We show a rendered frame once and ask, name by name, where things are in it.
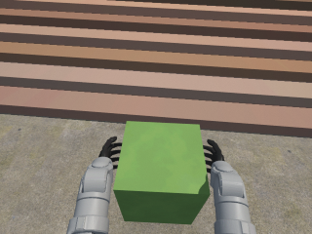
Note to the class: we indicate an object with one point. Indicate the left robot hand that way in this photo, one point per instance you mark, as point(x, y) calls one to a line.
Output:
point(107, 152)

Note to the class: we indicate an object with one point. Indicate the carton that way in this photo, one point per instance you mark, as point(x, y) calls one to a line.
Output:
point(161, 175)

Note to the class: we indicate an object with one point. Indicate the robot left forearm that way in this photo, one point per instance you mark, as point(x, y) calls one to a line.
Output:
point(92, 203)

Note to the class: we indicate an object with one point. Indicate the right robot hand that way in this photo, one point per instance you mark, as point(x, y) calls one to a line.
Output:
point(216, 153)

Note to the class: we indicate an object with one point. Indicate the robot right forearm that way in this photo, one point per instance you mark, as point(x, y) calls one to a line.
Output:
point(232, 215)

